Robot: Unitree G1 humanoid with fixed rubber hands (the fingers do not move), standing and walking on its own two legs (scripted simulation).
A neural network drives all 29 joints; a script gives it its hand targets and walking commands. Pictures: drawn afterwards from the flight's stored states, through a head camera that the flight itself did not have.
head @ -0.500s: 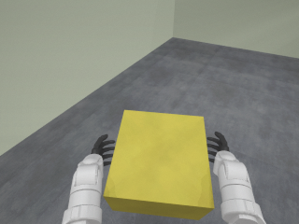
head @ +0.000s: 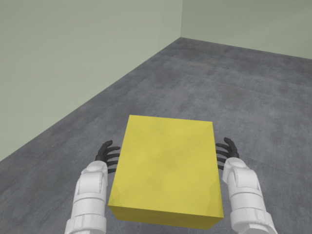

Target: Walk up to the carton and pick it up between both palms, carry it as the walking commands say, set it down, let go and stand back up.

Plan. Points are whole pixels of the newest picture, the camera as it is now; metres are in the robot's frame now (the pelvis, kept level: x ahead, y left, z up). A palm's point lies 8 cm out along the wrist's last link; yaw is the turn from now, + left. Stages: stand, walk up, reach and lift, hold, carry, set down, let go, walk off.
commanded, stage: hold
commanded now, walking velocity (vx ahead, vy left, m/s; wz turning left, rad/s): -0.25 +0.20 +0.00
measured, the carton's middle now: (166, 169) +0.33 -0.02 -0.04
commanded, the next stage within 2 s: carry in 0.02 s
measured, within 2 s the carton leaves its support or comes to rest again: neither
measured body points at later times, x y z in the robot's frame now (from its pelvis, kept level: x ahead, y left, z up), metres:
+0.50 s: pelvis -0.03 +0.03 -0.04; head -0.06 +0.01 +0.41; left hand +0.27 +0.17 +0.05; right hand +0.25 -0.19 +0.04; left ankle -0.05 +0.15 -0.69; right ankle -0.01 -0.10 -0.75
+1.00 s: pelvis -0.06 +0.05 -0.02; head -0.12 +0.05 +0.42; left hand +0.22 +0.20 +0.09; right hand +0.19 -0.16 +0.08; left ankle -0.02 +0.17 -0.75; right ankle -0.04 -0.09 -0.75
